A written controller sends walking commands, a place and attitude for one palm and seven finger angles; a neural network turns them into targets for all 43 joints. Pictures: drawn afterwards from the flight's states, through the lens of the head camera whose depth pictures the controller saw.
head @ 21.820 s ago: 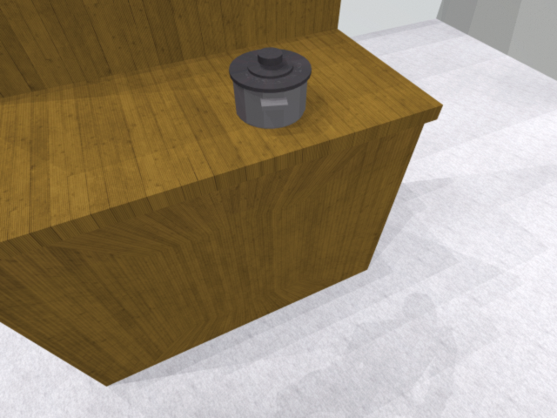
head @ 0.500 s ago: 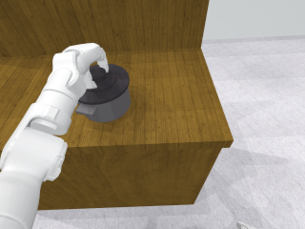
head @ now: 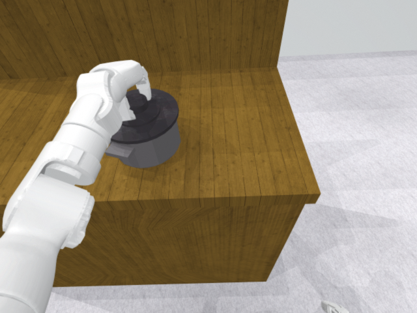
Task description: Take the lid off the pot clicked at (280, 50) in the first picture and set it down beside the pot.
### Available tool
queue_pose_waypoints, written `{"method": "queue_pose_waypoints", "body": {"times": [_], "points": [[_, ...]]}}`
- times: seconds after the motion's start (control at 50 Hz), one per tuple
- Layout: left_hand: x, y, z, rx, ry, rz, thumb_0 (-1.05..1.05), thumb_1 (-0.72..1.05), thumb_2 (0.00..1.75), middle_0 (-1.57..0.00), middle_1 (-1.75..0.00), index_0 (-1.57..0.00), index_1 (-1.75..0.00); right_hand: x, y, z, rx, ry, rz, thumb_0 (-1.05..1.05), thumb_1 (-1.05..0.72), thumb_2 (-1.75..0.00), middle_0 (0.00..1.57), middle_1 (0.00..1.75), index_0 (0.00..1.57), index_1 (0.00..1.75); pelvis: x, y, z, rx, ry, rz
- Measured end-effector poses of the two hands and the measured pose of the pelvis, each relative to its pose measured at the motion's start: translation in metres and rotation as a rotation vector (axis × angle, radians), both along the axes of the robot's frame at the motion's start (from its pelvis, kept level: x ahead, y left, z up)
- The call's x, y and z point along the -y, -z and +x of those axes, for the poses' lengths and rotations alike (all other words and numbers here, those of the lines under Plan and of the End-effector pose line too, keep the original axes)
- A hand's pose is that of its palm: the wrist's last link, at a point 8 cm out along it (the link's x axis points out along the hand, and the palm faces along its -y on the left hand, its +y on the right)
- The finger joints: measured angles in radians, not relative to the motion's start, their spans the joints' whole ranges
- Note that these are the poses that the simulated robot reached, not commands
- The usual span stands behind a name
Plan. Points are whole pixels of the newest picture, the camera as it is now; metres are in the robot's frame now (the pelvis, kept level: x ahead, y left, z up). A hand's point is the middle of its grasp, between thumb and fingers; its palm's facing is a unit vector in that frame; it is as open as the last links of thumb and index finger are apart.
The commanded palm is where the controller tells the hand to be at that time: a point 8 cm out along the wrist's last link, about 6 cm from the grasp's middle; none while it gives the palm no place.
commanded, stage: close the fingers and squeeze the knob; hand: left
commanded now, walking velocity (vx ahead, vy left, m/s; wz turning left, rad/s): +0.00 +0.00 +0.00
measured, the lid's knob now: (135, 103) +0.49 +0.14 +0.15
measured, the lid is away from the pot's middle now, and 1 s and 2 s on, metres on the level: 0.00 0.01 0.00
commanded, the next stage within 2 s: lift the lid straight up in 0.42 s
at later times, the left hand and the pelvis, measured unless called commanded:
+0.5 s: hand (129, 106) +0.46 +0.14 +0.17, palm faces -0.34 -0.05 -0.94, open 8.4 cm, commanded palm +0.45 +0.14 +0.23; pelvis +0.00 +0.00 +0.00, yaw +1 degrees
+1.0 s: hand (126, 98) +0.46 +0.14 +0.19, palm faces -0.31 -0.06 -0.95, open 8.4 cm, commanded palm +0.45 +0.15 +0.27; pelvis +0.00 +0.00 +0.00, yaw +0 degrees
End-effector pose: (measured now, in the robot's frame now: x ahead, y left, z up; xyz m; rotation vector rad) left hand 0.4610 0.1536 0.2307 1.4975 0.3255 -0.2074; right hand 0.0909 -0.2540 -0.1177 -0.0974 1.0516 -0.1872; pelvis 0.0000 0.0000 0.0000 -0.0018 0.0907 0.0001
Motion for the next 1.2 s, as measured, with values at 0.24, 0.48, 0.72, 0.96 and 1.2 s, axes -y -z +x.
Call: {"method": "queue_pose_waypoints", "body": {"times": [0.24, 0.48, 0.72, 0.96, 1.2], "points": [[0.007, 0.000, -0.005, 0.000, 0.007, 0.016, 0.04, 0.20, 0.93, -0.70, -1.00, -0.53, -0.87, 0.000, 0.001, 0.006, 0.007, -0.017, 0.004, 0.01, -0.90, -0.90, 0.20, 0.30, 0.20, 0.30, 0.002, 0.000, -0.002, 0.003, -0.007, 0.001], [0.008, 0.000, -0.004, -0.011, -0.005, 0.021, 0.04, 0.20, 0.92, -0.70, -0.99, -0.53, -0.88, 0.002, 0.002, 0.001, -0.005, -0.018, 0.000, 0.01, -0.90, -0.90, 0.20, 0.30, 0.20, 0.30, 0.004, 0.000, -0.003, 0.003, -0.008, 0.002], [0.007, -0.001, -0.003, -0.019, 0.008, 0.012, 0.04, 0.21, 0.90, -0.70, -0.99, -0.53, -0.87, 0.004, 0.001, 0.000, 0.005, -0.008, -0.011, 0.01, -0.90, -0.90, 0.20, 0.30, 0.20, 0.30, 0.003, -0.001, -0.002, 0.010, -0.006, 0.001], [0.006, -0.015, -0.006, 0.013, 0.033, -0.008, 0.01, 0.21, 0.89, -0.73, -1.00, -0.54, -0.85, 0.001, -0.003, 0.009, 0.055, -0.019, -0.014, 0.01, -0.90, -0.90, 0.20, 0.30, 0.20, 0.30, 0.002, -0.002, -0.001, 0.021, -0.004, 0.001], [0.013, -0.034, -0.005, 0.037, 0.013, -0.001, -0.01, 0.20, 0.89, -0.76, -1.01, -0.54, -0.86, -0.001, -0.004, 0.011, 0.072, -0.025, -0.011, 0.01, -0.90, -0.90, 0.20, 0.30, 0.20, 0.30, 0.003, -0.002, -0.007, 0.020, -0.001, 0.003]]}}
